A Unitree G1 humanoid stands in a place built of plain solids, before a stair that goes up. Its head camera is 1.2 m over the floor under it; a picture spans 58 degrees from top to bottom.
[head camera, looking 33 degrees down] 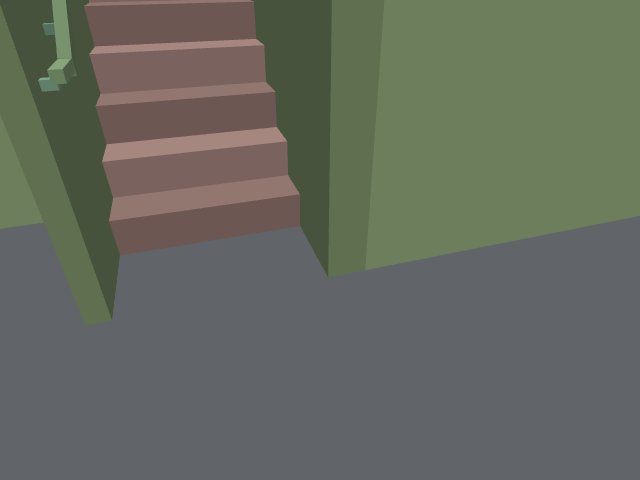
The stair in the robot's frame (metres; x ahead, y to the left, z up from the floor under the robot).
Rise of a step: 0.20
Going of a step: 0.23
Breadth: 0.90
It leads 18 degrees to the left of straight ahead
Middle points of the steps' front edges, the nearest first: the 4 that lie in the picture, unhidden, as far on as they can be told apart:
1.83 0.53 0.20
2.05 0.60 0.40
2.27 0.67 0.60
2.49 0.74 0.79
